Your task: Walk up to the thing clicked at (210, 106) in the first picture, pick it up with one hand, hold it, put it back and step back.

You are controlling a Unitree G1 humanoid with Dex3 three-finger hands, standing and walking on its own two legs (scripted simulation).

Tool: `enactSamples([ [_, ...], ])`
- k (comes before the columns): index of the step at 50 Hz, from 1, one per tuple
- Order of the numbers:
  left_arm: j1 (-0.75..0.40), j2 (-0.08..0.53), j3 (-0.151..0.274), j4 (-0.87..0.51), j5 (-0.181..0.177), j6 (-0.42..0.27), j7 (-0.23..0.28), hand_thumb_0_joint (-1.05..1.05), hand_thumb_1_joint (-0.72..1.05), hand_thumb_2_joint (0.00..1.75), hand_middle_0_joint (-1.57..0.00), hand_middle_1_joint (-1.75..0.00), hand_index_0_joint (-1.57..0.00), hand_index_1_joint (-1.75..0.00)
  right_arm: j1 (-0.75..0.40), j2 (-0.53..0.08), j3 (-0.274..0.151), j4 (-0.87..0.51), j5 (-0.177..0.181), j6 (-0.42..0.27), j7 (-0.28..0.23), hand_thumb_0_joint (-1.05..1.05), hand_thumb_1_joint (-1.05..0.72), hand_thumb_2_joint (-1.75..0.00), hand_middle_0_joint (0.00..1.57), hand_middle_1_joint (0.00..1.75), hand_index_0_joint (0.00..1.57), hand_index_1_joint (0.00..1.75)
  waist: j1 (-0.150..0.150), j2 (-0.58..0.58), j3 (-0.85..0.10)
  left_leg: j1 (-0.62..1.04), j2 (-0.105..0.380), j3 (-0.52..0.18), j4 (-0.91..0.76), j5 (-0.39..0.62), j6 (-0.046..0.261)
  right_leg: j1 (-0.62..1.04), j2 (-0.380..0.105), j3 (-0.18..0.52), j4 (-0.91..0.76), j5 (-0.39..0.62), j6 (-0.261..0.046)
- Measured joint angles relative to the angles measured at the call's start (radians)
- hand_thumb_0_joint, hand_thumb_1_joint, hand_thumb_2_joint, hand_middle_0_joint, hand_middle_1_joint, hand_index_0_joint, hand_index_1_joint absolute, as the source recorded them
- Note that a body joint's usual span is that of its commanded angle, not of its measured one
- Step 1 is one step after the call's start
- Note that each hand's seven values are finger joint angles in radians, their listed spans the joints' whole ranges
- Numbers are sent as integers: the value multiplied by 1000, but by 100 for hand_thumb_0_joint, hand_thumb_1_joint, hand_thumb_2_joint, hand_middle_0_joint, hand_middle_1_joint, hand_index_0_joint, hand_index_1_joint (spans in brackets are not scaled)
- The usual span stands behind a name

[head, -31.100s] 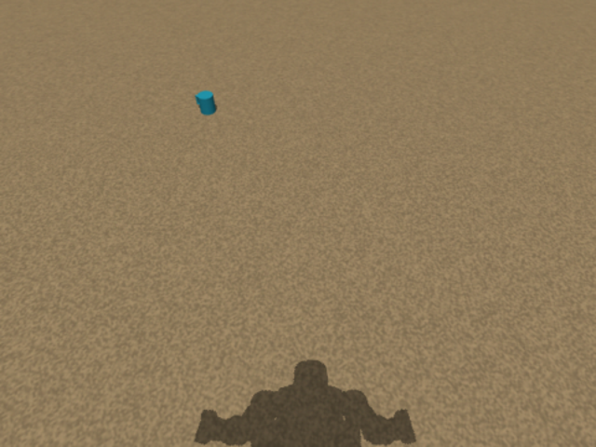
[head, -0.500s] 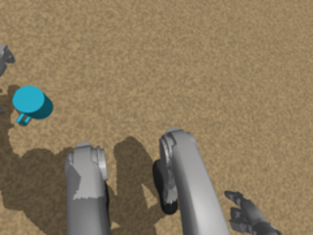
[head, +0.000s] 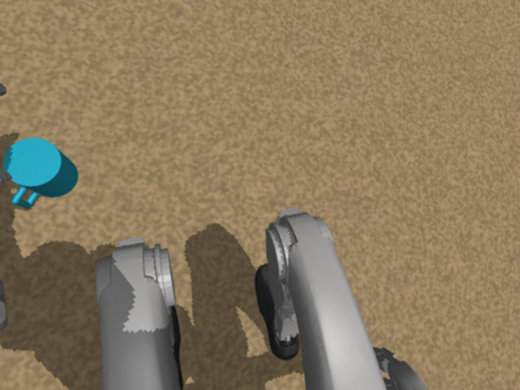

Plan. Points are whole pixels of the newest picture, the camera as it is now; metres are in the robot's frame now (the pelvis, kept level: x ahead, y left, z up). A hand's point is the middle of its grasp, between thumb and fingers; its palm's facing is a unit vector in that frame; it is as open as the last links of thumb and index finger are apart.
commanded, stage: home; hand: left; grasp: from above
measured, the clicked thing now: (39, 177) +0.46 +0.32 -0.30
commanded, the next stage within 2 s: none
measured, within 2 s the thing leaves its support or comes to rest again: neither
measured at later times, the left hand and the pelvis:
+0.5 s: hand out of the picture +0.31 +0.26 +0.08, palm faces -0.13 -0.80 -0.58, open 7.6 cm; pelvis +0.02 +0.00 +0.18, yaw +5 degrees
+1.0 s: hand out of the picture +0.24 +0.20 +0.29, palm faces +0.19 -0.96 -0.20, open 7.4 cm; pelvis +0.07 -0.01 +0.35, yaw +7 degrees
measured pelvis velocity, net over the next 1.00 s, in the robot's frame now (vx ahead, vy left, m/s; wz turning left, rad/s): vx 0.07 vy -0.01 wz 0.13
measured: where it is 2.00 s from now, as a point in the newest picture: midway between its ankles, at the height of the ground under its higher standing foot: (225, 347)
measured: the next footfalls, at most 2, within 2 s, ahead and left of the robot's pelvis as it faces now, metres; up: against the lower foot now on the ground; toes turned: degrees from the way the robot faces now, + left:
none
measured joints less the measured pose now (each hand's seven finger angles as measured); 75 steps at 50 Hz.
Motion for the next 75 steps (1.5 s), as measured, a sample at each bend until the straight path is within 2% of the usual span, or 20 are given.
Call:
enactSamples([
  [3,78,-48,-18,-116,-115,48,-78,0,-12,82,-22,-62,-20,-62,3,0,-20,-10,30,12,0,1,-90,-89,20,30,20,30,30,19,-31,56,4,6,-56,-13,2,52,-1,5,-53,-11,3],
  [9,302,-147,-42,-416,-378,137,-231,0,21,82,-22,-48,-21,-48,-16,-23,-42,-51,76,43,-24,1,-90,-89,20,30,20,30,85,34,-80,207,13,15,-204,-18,2,194,-2,9,-194,-13,-3],
  [12,409,-192,-51,-550,-493,173,-283,0,41,84,-22,-42,-21,-42,-34,-34,-56,-75,93,50,-43,1,-90,-89,20,30,20,30,110,27,-96,287,16,19,-280,-10,0,270,-3,12,-265,-6,-6],
  [14,475,-220,-58,-623,-556,192,-301,0,53,85,-22,-39,-21,-39,-50,-39,-65,-90,102,50,-56,1,-90,-89,20,30,20,30,126,21,-104,341,18,22,-328,-4,-2,321,-3,13,-309,0,-9],
  [20,641,-297,-75,-780,-715,251,-306,0,77,88,-22,-33,-21,-33,-107,-41,-78,-128,123,26,-94,1,-91,-89,20,30,20,30,155,8,-115,500,19,26,-461,17,-9,475,-6,15,-432,18,-17],
  [29,861,-405,-95,-972,-956,394,-277,1,87,89,-21,-30,-21,-30,-144,4,-49,-166,143,-29,-159,1,-91,-89,20,30,20,30,167,6,-113,760,24,29,-670,50,-18,728,-8,16,-628,44,-27],
  [33,944,-443,-102,-1035,-1046,452,-259,1,88,89,-21,-30,-21,-30,-123,27,-29,-170,146,-51,-189,1,-91,-89,20,30,20,30,167,7,-109,891,29,30,-776,67,-21,857,-6,15,-732,61,-32],
  [37,1021,-480,-102,-1087,-1115,505,-244,1,89,89,-21,-30,-21,-30,-79,40,-11,-167,147,-72,-221,1,-91,-89,20,30,20,30,164,10,-104,1029,35,29,-890,88,-24,995,-3,12,-846,83,-36],
  [43,1138,-529,-94,-1171,-1197,572,-235,1,90,89,-21,-30,-21,-30,7,43,4,-165,146,-100,-273,1,-90,-89,20,30,20,30,158,14,-100,1231,43,28,-1058,124,-26,1200,2,9,-1018,120,-41],
  [49,1271,-559,-102,-1283,-1238,618,-240,1,90,89,-20,-30,-20,-30,84,34,-2,-178,142,-128,-312,2,-90,-89,20,30,20,30,156,22,-100,1416,50,32,-1209,158,-25,1386,6,12,-1172,156,-42],
  [58,1412,-571,-124,-1406,-1236,641,-267,1,90,89,-20,-30,-20,-30,108,24,-21,-198,131,-172,-334,2,-90,-89,20,30,20,30,173,36,-111,1567,49,37,-1321,181,-22,1538,4,15,-1285,179,-41],
  [67,1406,-571,-125,-1386,-1224,643,-293,1,90,89,-20,-30,-20,-30,66,25,-21,-195,119,-212,-329,2,-90,-89,20,30,20,30,192,26,-96,1598,43,34,-1333,183,-23,1569,-3,12,-1291,176,-40],
  [75,1397,-569,-129,-1379,-1217,638,-296,1,90,89,-20,-30,-20,-30,60,28,-18,-179,112,-220,-324,2,-90,-89,20,30,21,30,194,21,-87,1610,42,33,-1333,182,-23,1581,-3,11,-1292,175,-40],
])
